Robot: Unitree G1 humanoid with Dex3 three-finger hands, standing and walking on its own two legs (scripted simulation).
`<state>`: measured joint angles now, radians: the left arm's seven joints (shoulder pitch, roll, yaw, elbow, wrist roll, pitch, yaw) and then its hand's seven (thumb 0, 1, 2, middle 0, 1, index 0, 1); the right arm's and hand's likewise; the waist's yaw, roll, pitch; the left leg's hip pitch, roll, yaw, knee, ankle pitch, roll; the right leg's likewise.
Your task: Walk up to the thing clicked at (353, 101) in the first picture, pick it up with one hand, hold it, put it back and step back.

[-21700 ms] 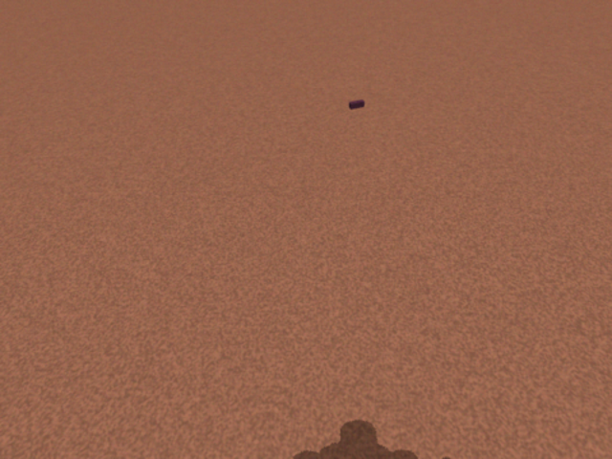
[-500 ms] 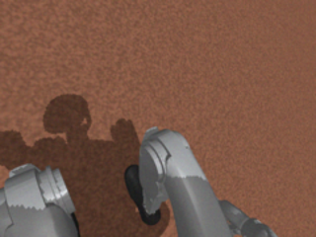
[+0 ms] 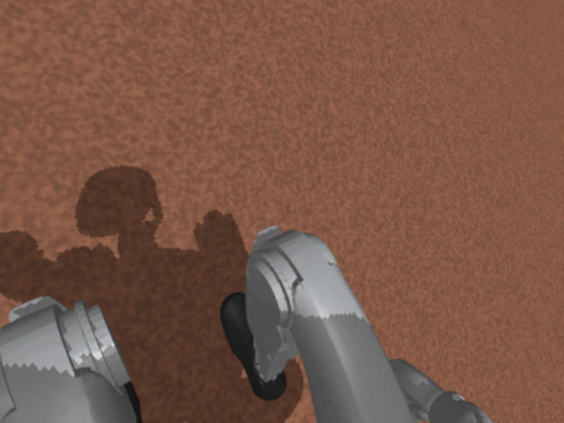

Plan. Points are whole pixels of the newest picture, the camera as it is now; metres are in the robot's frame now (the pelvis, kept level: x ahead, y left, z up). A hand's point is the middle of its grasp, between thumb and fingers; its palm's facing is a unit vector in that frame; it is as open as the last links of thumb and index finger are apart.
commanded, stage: close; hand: left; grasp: from above
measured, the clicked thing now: out of the picture +0.43 +0.38 -0.28
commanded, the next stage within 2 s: settle in 0.20 s
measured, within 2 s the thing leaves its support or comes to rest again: leaves its support in 0.60 s
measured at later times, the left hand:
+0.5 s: hand out of the picture +0.41 +0.37 -0.25, palm faces -0.42 -0.18 -0.89, open 6.3 cm
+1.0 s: hand out of the picture +0.41 +0.38 -0.16, palm faces -0.41 -0.14 -0.90, open 6.2 cm
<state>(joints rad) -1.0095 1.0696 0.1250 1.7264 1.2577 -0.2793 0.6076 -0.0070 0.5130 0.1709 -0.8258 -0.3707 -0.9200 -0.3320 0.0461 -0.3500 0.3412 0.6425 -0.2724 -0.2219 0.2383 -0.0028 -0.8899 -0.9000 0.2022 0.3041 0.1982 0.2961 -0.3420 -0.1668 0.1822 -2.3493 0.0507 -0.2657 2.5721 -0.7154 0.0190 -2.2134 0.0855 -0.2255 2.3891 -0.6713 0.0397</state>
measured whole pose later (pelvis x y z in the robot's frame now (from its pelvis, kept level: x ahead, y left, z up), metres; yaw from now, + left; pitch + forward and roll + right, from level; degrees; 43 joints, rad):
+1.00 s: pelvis +0.00 +0.00 +0.01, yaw +4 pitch +31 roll -12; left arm -0.92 0.86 0.08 1.40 1.19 -0.21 0.37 -0.01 0.53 0.00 -1.11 -0.05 -1.12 -0.01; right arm 0.10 -0.32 0.17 0.68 -0.16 -0.12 0.23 0.00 -0.91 -0.90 0.20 0.30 0.20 0.30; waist -0.23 -0.04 0.02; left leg -2.36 0.04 -0.19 2.49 -0.69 0.02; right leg -2.24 0.05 -0.17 2.36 -0.69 0.03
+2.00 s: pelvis -0.01 +0.00 +0.13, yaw +10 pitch +33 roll -7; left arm -0.64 0.67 0.01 0.89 1.03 -0.14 0.08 -0.01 0.55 0.00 -1.08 -0.08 -1.09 -0.04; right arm 0.17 -0.28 0.01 0.65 -0.01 0.03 0.07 0.00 -0.91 -0.91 0.20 0.30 0.20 0.30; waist -0.10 0.04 -0.16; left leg -2.05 0.03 -0.07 2.09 -0.63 0.03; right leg -1.97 0.02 -0.07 2.03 -0.65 0.02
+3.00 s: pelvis +0.05 +0.01 +0.42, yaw +14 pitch +12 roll -1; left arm -0.35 0.39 -0.18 0.83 0.99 0.03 0.15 -0.01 0.54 0.06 -1.03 -0.14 -1.05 -0.10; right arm 0.26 -0.25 -0.03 0.74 0.04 -0.02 -0.05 0.00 -0.90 -0.90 0.20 0.30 0.20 0.30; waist -0.05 0.04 -0.10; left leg -0.76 0.02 0.01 0.94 -0.40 0.01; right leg -0.72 0.02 0.01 0.91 -0.40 0.01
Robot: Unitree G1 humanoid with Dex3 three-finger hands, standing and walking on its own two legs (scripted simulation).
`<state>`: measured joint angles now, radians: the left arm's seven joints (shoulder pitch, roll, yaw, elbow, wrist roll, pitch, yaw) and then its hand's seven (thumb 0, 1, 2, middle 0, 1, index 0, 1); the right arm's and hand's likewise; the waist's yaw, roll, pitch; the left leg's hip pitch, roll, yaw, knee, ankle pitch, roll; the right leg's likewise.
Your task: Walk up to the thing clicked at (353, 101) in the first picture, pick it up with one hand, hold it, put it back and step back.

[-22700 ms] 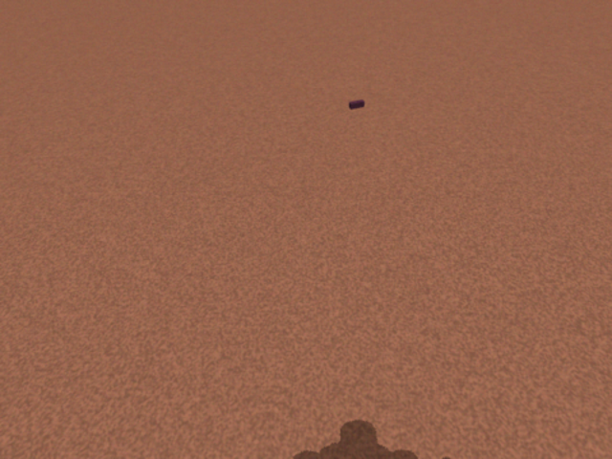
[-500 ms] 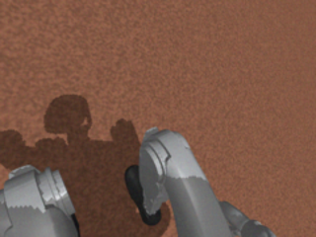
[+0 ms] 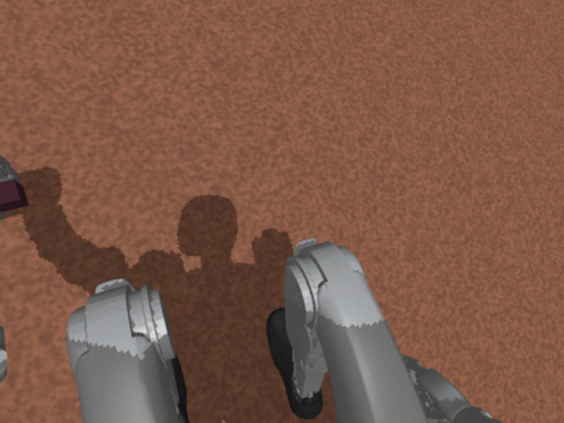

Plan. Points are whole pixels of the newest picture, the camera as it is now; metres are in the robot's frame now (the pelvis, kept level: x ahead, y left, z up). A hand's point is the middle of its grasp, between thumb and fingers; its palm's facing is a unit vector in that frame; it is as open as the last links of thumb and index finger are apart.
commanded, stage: settle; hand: left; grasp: from above
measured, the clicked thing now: out of the picture +0.45 +0.37 -0.21
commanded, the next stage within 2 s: lift in 0.26 s
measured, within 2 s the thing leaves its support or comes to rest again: neither
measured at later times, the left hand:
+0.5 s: hand out of the picture +0.43 +0.36 -0.12, palm faces -0.43 -0.10 -0.89, open 6.2 cm
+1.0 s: hand out of the picture +0.37 +0.35 +0.01, palm faces -0.43 -0.12 -0.90, open 6.2 cm
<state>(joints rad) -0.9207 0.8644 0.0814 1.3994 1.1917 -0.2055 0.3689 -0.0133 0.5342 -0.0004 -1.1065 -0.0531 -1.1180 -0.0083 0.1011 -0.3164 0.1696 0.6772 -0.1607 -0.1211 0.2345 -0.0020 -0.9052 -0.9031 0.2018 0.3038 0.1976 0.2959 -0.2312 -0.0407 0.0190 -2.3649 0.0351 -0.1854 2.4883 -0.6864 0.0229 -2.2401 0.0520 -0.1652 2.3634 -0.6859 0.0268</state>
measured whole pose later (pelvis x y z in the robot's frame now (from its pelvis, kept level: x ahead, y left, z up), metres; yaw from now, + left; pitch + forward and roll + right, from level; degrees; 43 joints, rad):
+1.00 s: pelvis -0.01 +0.00 +0.11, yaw +7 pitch +33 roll -7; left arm -0.64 0.67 0.01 0.89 1.03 -0.14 0.08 -0.01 0.55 0.00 -1.08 -0.08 -1.09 -0.04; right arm 0.17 -0.28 0.01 0.65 -0.01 0.03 0.07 0.00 -0.91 -0.91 0.20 0.30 0.20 0.30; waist -0.10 0.04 -0.16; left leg -2.05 0.03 -0.07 2.09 -0.63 0.03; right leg -1.97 0.02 -0.07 2.03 -0.65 0.02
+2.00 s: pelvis +0.05 +0.01 +0.41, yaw +10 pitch +12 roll -1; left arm -0.35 0.39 -0.18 0.83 0.99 0.03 0.15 -0.01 0.54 0.06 -1.03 -0.14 -1.05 -0.10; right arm 0.26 -0.25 -0.03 0.74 0.04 -0.02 -0.05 0.00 -0.90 -0.90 0.20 0.30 0.20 0.30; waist -0.05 0.04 -0.10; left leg -0.76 0.02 0.01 0.94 -0.40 0.01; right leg -0.72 0.02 0.01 0.91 -0.40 0.01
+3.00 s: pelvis +0.08 +0.01 +0.45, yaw +10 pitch +4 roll +0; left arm -0.26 0.40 -0.22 0.66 0.99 0.01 0.00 -0.01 0.54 0.00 -1.10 -0.05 -1.11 -0.03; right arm 0.21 -0.26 -0.03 0.69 0.07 0.05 -0.05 0.01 -0.89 -0.90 0.20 0.30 0.20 0.30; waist 0.00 0.05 -0.04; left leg -0.36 0.01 0.04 0.57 -0.27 0.01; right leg -0.35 0.01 0.04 0.58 -0.29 0.00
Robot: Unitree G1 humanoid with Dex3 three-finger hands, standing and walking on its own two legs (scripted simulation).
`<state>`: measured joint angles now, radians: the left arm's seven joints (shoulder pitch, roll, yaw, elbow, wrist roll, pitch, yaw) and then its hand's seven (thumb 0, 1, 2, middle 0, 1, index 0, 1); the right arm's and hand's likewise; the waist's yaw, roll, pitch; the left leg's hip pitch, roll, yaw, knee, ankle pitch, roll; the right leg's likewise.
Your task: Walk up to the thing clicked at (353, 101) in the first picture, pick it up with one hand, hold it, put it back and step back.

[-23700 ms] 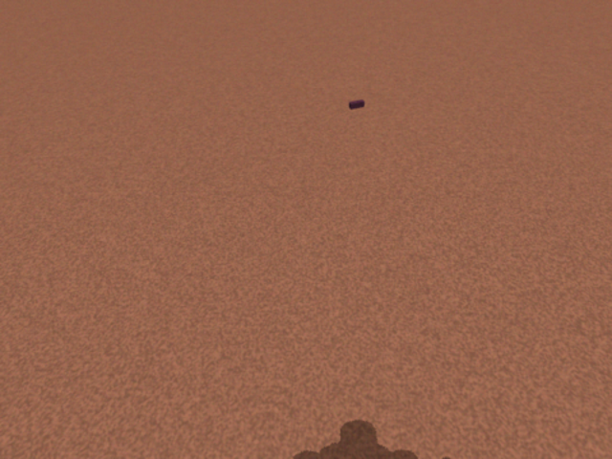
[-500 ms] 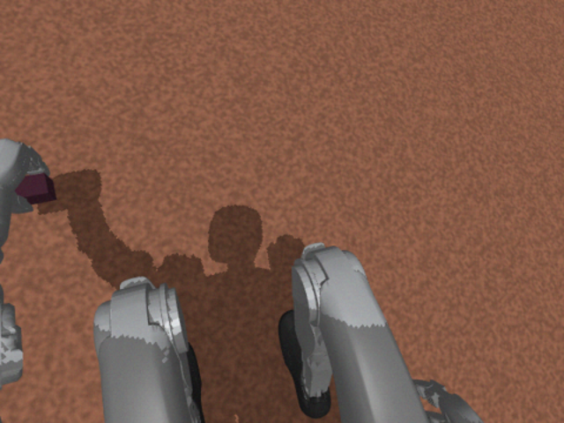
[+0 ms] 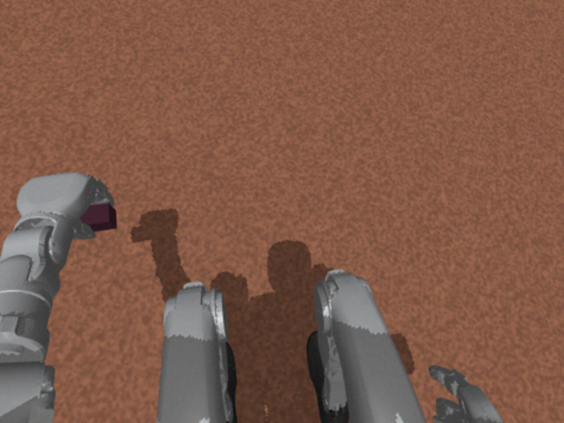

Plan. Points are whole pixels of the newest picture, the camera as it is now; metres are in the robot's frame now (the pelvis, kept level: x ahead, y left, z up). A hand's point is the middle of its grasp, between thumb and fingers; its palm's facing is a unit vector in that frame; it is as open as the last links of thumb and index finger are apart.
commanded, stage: lift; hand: left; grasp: from above
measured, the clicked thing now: (80, 220) +0.43 +0.32 -0.14
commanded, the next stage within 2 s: hold in 1.08 s
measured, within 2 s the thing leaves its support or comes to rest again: neither
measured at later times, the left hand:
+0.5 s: hand out of the picture +0.36 +0.28 +0.11, palm faces -0.43 -0.10 -0.90, open 6.3 cm
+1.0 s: hand out of the picture +0.37 +0.25 +0.22, palm faces -0.43 -0.10 -0.90, open 6.3 cm
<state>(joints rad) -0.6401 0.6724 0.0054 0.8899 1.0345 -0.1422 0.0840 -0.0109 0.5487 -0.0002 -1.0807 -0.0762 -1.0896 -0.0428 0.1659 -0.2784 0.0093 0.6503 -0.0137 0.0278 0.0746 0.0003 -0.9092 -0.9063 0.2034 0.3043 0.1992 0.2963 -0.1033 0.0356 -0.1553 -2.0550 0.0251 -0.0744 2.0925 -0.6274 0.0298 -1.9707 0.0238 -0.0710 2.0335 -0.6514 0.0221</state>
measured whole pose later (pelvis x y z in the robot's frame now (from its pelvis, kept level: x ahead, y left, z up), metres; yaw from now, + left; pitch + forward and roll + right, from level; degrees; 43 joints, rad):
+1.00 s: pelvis +0.07 +0.00 +0.29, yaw +4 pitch +12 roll -1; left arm -0.35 0.39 -0.18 0.83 0.99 0.03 0.15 -0.01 0.54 0.06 -1.03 -0.14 -1.05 -0.10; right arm 0.26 -0.25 -0.03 0.74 0.04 -0.02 -0.05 0.00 -0.90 -0.90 0.20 0.30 0.20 0.30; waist -0.05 0.04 -0.10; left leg -0.76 0.02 0.01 0.94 -0.40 0.01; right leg -0.72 0.02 0.01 0.91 -0.40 0.01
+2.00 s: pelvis +0.09 +0.00 +0.34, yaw +3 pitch +4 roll +0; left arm -0.26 0.40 -0.22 0.66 0.99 0.01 0.00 -0.01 0.54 0.00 -1.10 -0.05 -1.11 -0.03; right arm 0.21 -0.26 -0.03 0.69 0.07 0.05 -0.05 0.01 -0.89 -0.90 0.20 0.30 0.20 0.30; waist 0.00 0.05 -0.04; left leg -0.36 0.01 0.04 0.57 -0.27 0.01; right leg -0.35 0.01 0.04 0.58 -0.29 0.00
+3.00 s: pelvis +0.09 +0.00 +0.35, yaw +3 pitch +2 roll +0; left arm -0.25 0.40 -0.22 0.62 0.98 0.00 -0.03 -0.01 0.55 0.00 -1.08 -0.07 -1.09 -0.04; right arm 0.19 -0.26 -0.03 0.69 0.08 0.06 -0.07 0.01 -0.90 -0.90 0.20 0.30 0.20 0.30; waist 0.01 0.06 -0.01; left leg -0.28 0.01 0.04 0.47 -0.23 0.00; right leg -0.28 0.01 0.04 0.50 -0.25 0.00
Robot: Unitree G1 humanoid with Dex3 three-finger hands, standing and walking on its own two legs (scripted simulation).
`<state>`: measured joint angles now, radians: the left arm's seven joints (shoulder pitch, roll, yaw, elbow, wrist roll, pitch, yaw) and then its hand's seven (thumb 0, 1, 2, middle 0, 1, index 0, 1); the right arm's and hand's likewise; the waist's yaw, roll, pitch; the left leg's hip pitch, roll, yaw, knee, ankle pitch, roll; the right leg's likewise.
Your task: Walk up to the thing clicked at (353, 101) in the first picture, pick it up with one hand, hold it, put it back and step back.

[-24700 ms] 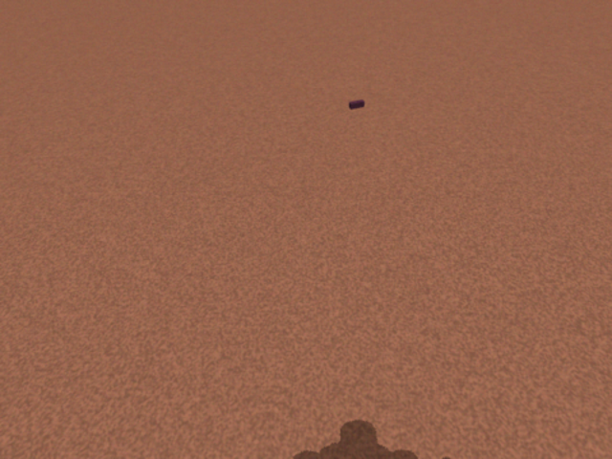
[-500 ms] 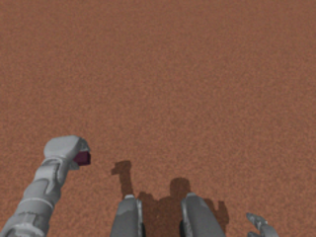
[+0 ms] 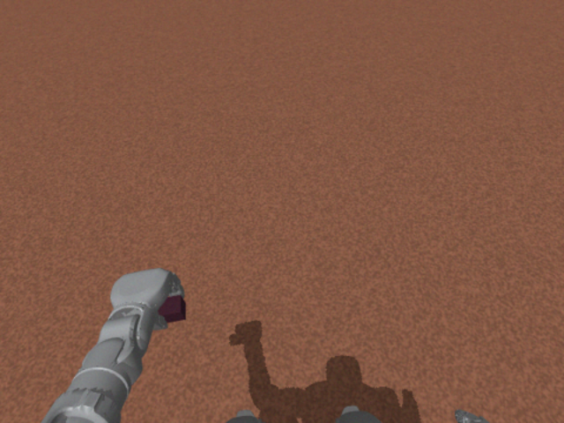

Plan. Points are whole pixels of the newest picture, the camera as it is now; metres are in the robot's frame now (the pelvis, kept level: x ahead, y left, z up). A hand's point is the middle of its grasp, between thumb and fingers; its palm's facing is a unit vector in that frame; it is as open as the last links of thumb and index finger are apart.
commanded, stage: lift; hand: left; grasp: from above
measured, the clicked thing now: (155, 312) +0.34 +0.24 -0.11
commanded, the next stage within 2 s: hold in 0.08 s
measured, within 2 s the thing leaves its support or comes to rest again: neither
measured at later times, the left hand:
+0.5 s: hand (151, 293) +0.34 +0.22 -0.02, palm faces -0.44 -0.06 -0.90, open 6.3 cm
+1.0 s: hand (147, 297) +0.32 +0.21 +0.00, palm faces -0.44 -0.05 -0.90, open 6.2 cm
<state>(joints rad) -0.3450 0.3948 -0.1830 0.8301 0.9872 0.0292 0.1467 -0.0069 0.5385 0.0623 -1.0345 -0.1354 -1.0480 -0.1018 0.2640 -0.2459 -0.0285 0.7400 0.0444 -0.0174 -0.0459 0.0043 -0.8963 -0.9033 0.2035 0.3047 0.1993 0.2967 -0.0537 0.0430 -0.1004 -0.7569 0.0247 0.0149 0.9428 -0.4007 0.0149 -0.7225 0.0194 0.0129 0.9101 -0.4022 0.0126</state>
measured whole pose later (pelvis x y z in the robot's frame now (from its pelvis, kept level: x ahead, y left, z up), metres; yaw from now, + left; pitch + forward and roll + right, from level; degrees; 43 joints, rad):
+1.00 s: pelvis +0.02 -0.01 +0.05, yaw +0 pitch +4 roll +0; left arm -0.26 0.40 -0.22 0.66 0.99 0.01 0.00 -0.01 0.54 0.00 -1.10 -0.05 -1.11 -0.03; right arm 0.21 -0.26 -0.03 0.69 0.07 0.05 -0.05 0.01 -0.89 -0.90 0.20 0.30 0.20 0.30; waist 0.00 0.05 -0.04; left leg -0.36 0.01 0.04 0.57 -0.27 0.01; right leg -0.35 0.01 0.04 0.58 -0.29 0.00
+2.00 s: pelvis +0.02 -0.01 +0.05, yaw -1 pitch +2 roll +0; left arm -0.25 0.40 -0.22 0.62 0.98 0.00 -0.03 -0.01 0.55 0.00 -1.08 -0.07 -1.09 -0.04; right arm 0.19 -0.26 -0.03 0.69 0.08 0.06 -0.07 0.01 -0.90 -0.90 0.20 0.30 0.20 0.30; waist 0.01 0.06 -0.01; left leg -0.28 0.01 0.04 0.47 -0.23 0.00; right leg -0.28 0.01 0.04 0.50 -0.25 0.00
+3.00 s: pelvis -0.04 +0.00 -0.15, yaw +0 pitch +30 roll -3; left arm -0.70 0.47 -0.06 1.21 1.16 -0.08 0.34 0.00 0.54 0.04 -1.07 -0.08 -1.08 -0.06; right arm 0.26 -0.26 -0.07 0.73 -0.03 0.01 -0.01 0.00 -0.89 -0.90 0.20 0.30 0.20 0.30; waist -0.13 0.06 -0.20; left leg -1.57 0.02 -0.01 1.60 -0.56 0.03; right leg -1.52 0.02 -0.01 1.57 -0.58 0.02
